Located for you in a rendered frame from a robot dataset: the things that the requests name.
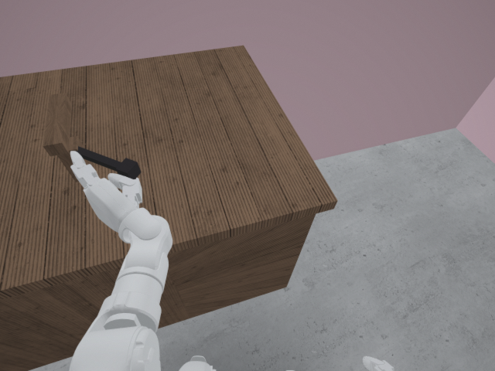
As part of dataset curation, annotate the left robot shin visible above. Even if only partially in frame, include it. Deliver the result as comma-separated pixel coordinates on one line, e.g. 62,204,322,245
190,356,206,362

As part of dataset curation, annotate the left robot hand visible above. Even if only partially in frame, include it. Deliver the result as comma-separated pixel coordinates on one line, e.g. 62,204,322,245
70,151,142,233

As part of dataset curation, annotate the tap lever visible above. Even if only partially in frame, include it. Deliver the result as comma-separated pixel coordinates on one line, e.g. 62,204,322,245
77,146,141,179

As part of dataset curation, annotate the left robot upper arm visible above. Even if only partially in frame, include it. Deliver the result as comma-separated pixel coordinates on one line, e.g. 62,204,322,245
71,326,161,371

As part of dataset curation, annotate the counter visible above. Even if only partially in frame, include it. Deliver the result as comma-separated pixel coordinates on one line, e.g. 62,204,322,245
0,46,338,371

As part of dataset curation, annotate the left robot forearm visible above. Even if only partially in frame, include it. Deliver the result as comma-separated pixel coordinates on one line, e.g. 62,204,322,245
69,208,172,371

